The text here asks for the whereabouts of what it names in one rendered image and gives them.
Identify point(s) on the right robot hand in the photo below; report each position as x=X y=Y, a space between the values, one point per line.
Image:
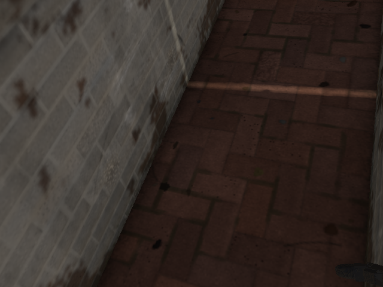
x=370 y=272

